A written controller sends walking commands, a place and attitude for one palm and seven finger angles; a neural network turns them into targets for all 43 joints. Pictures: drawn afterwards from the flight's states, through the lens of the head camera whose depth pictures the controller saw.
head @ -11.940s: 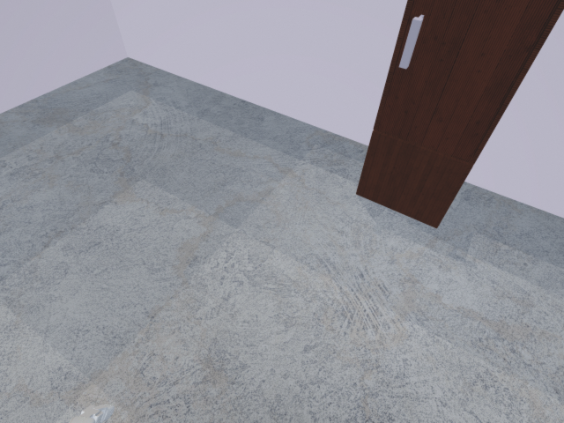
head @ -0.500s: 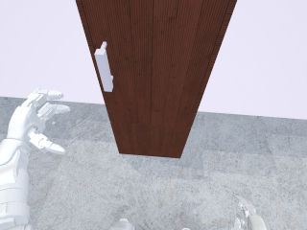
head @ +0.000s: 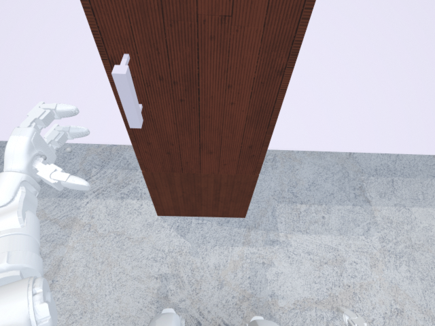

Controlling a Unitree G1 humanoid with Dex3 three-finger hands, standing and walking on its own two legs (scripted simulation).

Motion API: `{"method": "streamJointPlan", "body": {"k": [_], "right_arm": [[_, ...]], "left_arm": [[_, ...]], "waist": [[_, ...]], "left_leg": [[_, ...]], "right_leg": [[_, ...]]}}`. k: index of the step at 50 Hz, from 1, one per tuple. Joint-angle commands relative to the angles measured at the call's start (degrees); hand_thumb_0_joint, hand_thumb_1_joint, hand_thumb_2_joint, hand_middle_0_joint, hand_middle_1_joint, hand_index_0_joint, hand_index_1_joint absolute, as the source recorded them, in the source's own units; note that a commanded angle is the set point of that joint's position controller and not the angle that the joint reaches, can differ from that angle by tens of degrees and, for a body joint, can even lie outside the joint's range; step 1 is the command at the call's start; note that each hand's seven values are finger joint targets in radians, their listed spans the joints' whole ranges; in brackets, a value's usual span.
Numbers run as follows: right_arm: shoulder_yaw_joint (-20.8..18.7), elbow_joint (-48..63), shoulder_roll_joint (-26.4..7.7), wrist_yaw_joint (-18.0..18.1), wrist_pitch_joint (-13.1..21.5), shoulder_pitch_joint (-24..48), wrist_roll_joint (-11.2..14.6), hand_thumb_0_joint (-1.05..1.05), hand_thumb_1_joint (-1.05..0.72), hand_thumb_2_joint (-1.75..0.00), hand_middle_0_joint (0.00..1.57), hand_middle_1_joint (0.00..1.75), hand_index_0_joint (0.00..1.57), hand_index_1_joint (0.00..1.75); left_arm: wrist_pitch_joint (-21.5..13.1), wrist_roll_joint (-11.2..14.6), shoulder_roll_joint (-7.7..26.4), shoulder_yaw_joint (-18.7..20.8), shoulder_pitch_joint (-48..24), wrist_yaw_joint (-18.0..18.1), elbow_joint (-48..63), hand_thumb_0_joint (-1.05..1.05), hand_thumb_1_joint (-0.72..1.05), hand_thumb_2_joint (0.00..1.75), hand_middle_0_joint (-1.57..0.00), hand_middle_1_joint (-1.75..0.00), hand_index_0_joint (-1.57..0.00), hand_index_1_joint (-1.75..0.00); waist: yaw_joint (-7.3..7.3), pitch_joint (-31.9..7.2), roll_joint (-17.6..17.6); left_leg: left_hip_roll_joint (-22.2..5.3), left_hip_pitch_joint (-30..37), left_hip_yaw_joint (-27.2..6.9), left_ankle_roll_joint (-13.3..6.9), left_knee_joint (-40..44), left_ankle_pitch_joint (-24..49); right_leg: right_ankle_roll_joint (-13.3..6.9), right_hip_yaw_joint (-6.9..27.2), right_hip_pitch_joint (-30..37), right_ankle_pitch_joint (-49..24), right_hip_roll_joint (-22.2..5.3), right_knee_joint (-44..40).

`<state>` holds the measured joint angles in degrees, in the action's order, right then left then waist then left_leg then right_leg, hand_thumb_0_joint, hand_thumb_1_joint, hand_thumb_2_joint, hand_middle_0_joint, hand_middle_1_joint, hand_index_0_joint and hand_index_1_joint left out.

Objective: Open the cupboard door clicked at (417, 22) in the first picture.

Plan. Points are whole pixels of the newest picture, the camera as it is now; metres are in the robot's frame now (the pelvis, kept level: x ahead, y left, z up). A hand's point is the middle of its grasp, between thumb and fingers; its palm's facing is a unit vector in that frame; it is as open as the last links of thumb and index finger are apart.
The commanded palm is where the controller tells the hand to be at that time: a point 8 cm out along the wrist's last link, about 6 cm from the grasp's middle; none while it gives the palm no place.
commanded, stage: move the hooked fingers beside the handle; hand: left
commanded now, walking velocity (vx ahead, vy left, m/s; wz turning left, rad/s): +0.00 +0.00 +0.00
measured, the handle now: (131, 92) +0.58 +0.20 +0.07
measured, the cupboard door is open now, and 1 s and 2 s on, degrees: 0 0 0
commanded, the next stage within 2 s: slide the fingers in behind the handle in 1.60 s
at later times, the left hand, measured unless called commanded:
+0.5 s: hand (84, 118) +0.47 +0.26 +0.09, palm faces -0.03 -1.00 -0.02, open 14.0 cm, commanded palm +0.46 +0.31 +0.08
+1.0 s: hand (99, 101) +0.53 +0.25 +0.08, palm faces -0.02 -1.00 -0.02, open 13.9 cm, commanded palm +0.51 +0.30 +0.07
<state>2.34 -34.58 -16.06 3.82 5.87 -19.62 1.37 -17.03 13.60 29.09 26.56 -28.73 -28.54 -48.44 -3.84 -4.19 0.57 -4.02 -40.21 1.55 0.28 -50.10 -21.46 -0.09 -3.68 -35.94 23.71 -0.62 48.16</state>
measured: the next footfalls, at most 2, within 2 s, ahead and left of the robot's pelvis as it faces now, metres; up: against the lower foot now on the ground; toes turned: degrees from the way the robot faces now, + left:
none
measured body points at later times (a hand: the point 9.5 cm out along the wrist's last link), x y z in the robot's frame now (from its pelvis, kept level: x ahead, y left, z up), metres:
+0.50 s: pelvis -0.01 +0.01 -0.02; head +0.10 +0.03 +0.42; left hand +0.47 +0.32 +0.09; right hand +0.00 -0.27 -0.12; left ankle +0.03 +0.12 -0.70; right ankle +0.00 -0.12 -0.70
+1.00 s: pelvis +0.00 +0.02 -0.02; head +0.14 +0.04 +0.41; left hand +0.53 +0.30 +0.09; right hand -0.03 -0.25 -0.12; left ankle +0.03 +0.12 -0.70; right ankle +0.00 -0.12 -0.70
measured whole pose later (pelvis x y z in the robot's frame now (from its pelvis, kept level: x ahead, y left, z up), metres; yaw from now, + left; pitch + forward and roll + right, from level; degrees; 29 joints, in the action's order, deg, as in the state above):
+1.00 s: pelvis +0.00 +0.02 -0.02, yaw -3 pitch +22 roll -4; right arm 3.2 -34.3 -15.8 1.2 -3.6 -25.3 -1.2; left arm -17.6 3.3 41.1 29.9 -55.4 -23.9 -69.9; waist -11.5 -4.6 1.0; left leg -5.5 -54.5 2.0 -1.0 -56.6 -23.8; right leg 1.1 -2.7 -49.4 23.8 0.7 51.7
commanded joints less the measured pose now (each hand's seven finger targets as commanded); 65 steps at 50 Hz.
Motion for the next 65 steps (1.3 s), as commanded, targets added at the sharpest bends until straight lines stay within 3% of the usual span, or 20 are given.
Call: {"method": "streamJointPlan", "body": {"k": [1, 8, 16, 19, 20, 21, 26, 30, 33, 35, 40, 44, 50, 51, 52, 53, 56, 60, 63, 65], "right_arm": [[-3.64, 4.97, -9.8, 0.61, 1.11, -3.4, 0.37, 0.0, -0.9, -0.9, 0.2, 0.3, 0.2, 0.3], [-3.54, 3.49, -10.36, 0.6, -0.28, -5.46, 0.08, 0.0, -0.9, -0.9, 0.2, 0.3, 0.2, 0.3], [-3.63, 2.86, -11.1, 0.14, -2.08, -8.19, -0.32, 0.0, -0.9, -0.9, 0.2, 0.3, 0.2, 0.3], [-3.76, 2.75, -11.2, -0.15, -2.76, -9.23, -0.61, 0.0, -0.9, -0.9, 0.2, 0.3, 0.2, 0.3], [-3.69, 2.87, -11.1, -0.24, -3.0, -9.29, -0.54, 0.0, -0.9, -0.9, 0.2, 0.3, 0.2, 0.3], [-3.63, 2.45, -11.19, -0.26, -3.22, -9.75, -0.61, 0.0, -0.9, -0.9, 0.2, 0.3, 0.2, 0.3], [-3.37, 2.17, -11.62, -0.32, -4.46, -11.16, -0.78, 0.0, -0.9, -0.9, 0.2, 0.3, 0.2, 0.3], [-3.32, 1.69, -11.62, -0.48, -5.31, -12.57, -1.22, 0.0, -0.9, -0.9, 0.2, 0.3, 0.2, 0.3], [-3.43, 1.49, -11.94, -0.6, -5.86, -13.86, -1.66, 0.0, -0.9, -0.9, 0.2, 0.3, 0.2, 0.3], [-3.4, 1.08, -11.81, -0.82, -6.27, -14.19, -1.74, 0.0, -0.9, -0.9, 0.2, 0.3, 0.2, 0.3], [-3.23, 0.59, -11.94, -1.04, -7.39, -15.55, -2.01, 0.0, -0.9, -0.9, 0.2, 0.3, 0.2, 0.3], [-3.4, 1.77, -11.74, -1.59, -8.18, -16.17, -2.49, 0.0, -0.9, -0.9, 0.2, 0.3, 0.2, 0.3], [-3.47, 3.24, -11.49, -1.99, -9.46, -15.53, -2.2, 0.0, -0.9, -0.9, 0.2, 0.3, 0.2, 0.3], [-3.54, 3.25, -11.39, -1.93, -9.51, -15.24, -2.15, 0.0, -0.9, -0.9, 0.2, 0.3, 0.2, 0.3], [-3.43, 3.4, -11.23, -2.09, -9.66, -15.06, -2.04, 0.0, -0.9, -0.9, 0.2, 0.3, 0.2, 0.3], [-3.53, 3.16, -11.2, -1.99, -9.71, -14.98, -2.05, 0.0, -0.9, -0.9, 0.2, 0.3, 0.2, 0.3], [-3.49, 2.7, -11.4, -1.87, -9.97, -14.77, -1.89, 0.0, -0.9, -0.9, 0.2, 0.3, 0.2, 0.3], [-3.49, 2.33, -11.05, -1.79, -9.96, -14.32, -1.7, 0.0, -0.9, -0.9, 0.2, 0.3, 0.2, 0.3], [-3.38, 2.26, -11.32, -1.44, -9.97, -14.38, -1.56, 0.0, -0.9, -0.9, 0.2, 0.3, 0.2, 0.3], [-3.32, 1.75, -11.33, -1.2, -9.83, -14.1, -1.58, 0.0, -0.9, -0.9, 0.2, 0.3, 0.2, 0.3]], "left_arm": [[-3.63, 0.45, 18.62, 2.71, -24.97, -0.1, 6.3, 0.0, -0.5, 0.3, -0.3, -1.2, -0.3, -1.2], [-5.51, -0.66, 20.84, 1.8, -35.77, -1.01, -0.21, 0.0, -0.5, 0.3, -0.3, -1.2, -0.3, -1.2], [-5.04, -3.29, 26.05, 3.92, -39.79, -0.08, -5.78, 0.0, -0.5, 0.3, -0.3, -1.2, -0.3, -1.2], [-5.63, -3.85, 27.01, 4.15, -42.61, 0.32, -3.9, 0.0, -0.5, 0.3, -0.3, -1.2, -0.3, -1.2], [-5.44, -4.06, 26.38, 3.66, -42.19, 0.57, -4.56, 0.0, -0.5, 0.3, -0.3, -1.2, -0.3, -1.2], [-5.28, -4.4, 25.87, 2.78, -43.69, 0.9, -5.16, 0.0, -0.5, 0.3, -0.3, -1.2, -0.3, -1.2], [-4.15, -5.44, 29.35, 4.71, -45.73, 1.87, -9.15, 0.0, -0.5, 0.3, -0.3, -1.2, -0.3, -1.2], [-4.38, -7.38, 29.39, 2.97, -49.71, 2.35, -8.6, 0.0, -0.5, 0.3, -0.3, -1.2, -0.3, -1.2], [-4.98, -6.94, 30.63, 4.65, -50.03, 2.58, -8.7, 0.0, -0.5, 0.3, -0.3, -1.2, -0.3, -1.2], [-4.71, -6.96, 28.21, 2.69, -51.82, 2.51, -9.3, 0.0, -0.5, 0.3, -0.3, -1.2, -0.3, -1.2], [-3.01, -8.43, 28.39, 2.04, -53.77, 3.56, -12.84, 0.0, -0.5, 0.3, -0.3, -1.2, -0.3, -1.2], [-3.51, -8.73, 28.95, 3.83, -49.59, 4.85, -10.57, 0.0, -0.5, 0.3, -0.3, -1.2, -0.3, -1.2], [-4.85, -8.63, 32.66, 7.03, -48.43, 5.51, -7.3, 0.0, -0.5, 0.3, -0.3, -1.2, -0.3, -1.2], [-5.01, -8.8, 33.66, 7.77, -47.79, 5.54, -6.84, 0.0, -0.5, 0.3, -0.3, -1.2, -0.3, -1.2], [-5.08, -8.7, 31.53, 6.1, -48.11, 5.41, -6.15, 0.0, -0.5, 0.3, -0.3, -1.2, -0.3, -1.2], [-5.69, -8.21, 31.15, 6.02, -49.11, 5.25, -4.67, 0.0, -0.5, 0.3, -0.3, -1.2, -0.3, -1.2], [-5.14, -7.9, 31.63, 6.33, -47.71, 4.7, -6.81, 0.0, -0.5, 0.3, -0.3, -1.2, -0.3, -1.2], [-4.32, -6.85, 26.64, 2.72, -46.84, 2.96, -8.24, 0.0, -0.5, 0.3, -0.3, -1.2, -0.3, -1.2], [-3.6, -6.22, 26.45, 2.61, -46.14, 2.38, -10.87, 0.0, -0.5, 0.3, -0.3, -1.2, -0.3, -1.2], [-3.42, -6.64, 25.93, 1.24, -49.43, 2.47, -11.17, 0.0, -0.5, 0.3, -0.3, -1.2, -0.3, -1.2]], "waist": [[-0.89, -17.01, 4.44], [-2.83, -19.23, 4.97], [-3.17, -23.56, 6.0], [-3.18, -26.73, 9.22], [-3.29, -26.36, 10.15], [-4.18, -25.13, 8.43], [-4.84, -23.67, 7.12], [-5.87, -25.03, 11.86], [-5.85, -27.64, 11.05], [-6.88, -28.01, 11.61], [-7.73, -25.34, 11.59], [-6.15, -29.86, 11.68], [-5.24, -31.39, 10.51], [-4.72, -30.44, 11.91], [-5.38, -29.97, 11.43], [-5.37, -30.11, 13.03], [-5.79, -28.12, 10.85], [-6.52, -26.46, 12.14], [-6.87, -23.98, 8.35], [-7.87, -22.83, 8.78]], "left_leg": [[2.98, 11.32, -1.56, -2.02, 5.39, 11.42], [2.81, 9.75, -1.98, -2.35, 2.88, 10.54], [2.27, 8.83, -2.66, -2.32, 1.29, 11.64], [2.05, 11.88, -3.18, -2.02, 0.88, 14.32], [2.11, 11.85, -3.0, -2.0, 0.82, 14.16], [1.84, 11.45, -3.49, -2.04, 0.94, 13.62], [1.83, 7.8, -3.06, -2.37, 0.57, 12.06], [1.39, 11.69, -4.0, -1.93, 0.07, 15.25], [1.06, 13.87, -4.49, -1.84, -0.63, 18.49], [0.8, 15.3, -4.93, -1.59, -0.75, 19.57], [0.73, 13.99, -5.22, -1.61, -0.96, 19.74], [0.58, 16.34, -5.04, -1.35, -1.39, 24.22], [1.14, 13.56, -3.49, -1.94, -1.86, 24.17], [1.1, 13.35, -3.37, -1.81, -1.78, 24.34], [1.1, 13.86, -3.38, -1.88, -1.61, 23.64], [1.0, 15.72, -3.47, -1.83, -1.9, 25.33], [0.97, 13.7, -3.49, -1.91, -1.54, 22.85], [1.12, 14.85, -3.32, -1.91, -1.59, 23.3], [1.39, 11.78, -3.32, -2.36, -1.51, 20.48], [1.27, 10.94, -3.75, -2.28, -1.51, 18.92]], "right_leg": [[-0.81, 2.35, 3.43, -15.35, 2.56, -5.57], [-0.94, 2.98, 0.58, -13.84, 2.91, -4.12], [-0.74, 2.61, -1.53, -13.56, 3.06, -2.51], [-0.94, 2.1, -3.0, -14.48, 3.27, -1.7], [-0.93, 2.1, -3.69, -14.12, 3.36, -1.84], [-0.86, 1.67, -4.82, -13.29, 3.42, -1.91], [-0.55, 2.16, -4.11, -12.96, 3.58, -2.41], [-0.88, 1.44, -8.15, -13.33, 3.76, -1.61], [-1.08, 1.07, -8.17, -14.8, 4.15, -1.15], [-0.89, 0.74, -9.89, -14.77, 4.14, -1.21], [-0.81, 0.47, -11.83, -14.25, 4.17, -1.54], [-0.89, 0.2, -10.14, -16.95, 4.33, -0.75], [-0.62, 1.06, -4.76, -21.07, 4.62, -0.6], [-0.73, 1.06, -4.57, -21.19, 4.54, -0.61], [-0.62, 0.92, -5.34, -20.58, 4.68, -0.88], [-0.89, 1.0, -5.83, -21.3, 4.78, -0.82], [-0.67, 0.88, -5.61, -20.27, 4.79, -1.32], [-0.72, 0.84, -7.03, -20.55, 4.72, -1.8], [-0.81, 0.96, -6.62, -19.51, 4.73, -2.03], [-0.61, 0.87, -8.36, -17.84, 4.4, -1.86]]}}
